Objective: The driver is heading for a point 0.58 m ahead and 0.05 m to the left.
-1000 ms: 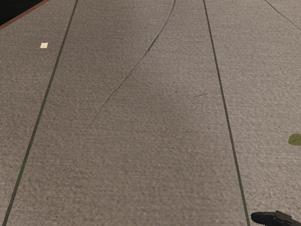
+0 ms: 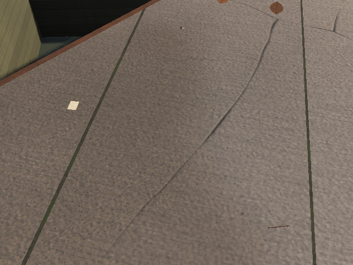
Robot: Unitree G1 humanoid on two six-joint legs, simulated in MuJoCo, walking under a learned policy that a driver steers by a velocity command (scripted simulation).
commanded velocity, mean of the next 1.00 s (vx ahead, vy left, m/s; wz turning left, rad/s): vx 0.40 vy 0.00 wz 0.22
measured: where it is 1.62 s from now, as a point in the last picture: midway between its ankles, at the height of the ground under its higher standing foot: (164, 248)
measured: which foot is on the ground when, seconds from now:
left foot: up 0.00-0.06, down 0.08-0.66, up 0.68-1.00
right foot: down 0.00-0.10, up 0.12-0.64, down 0.66-1.00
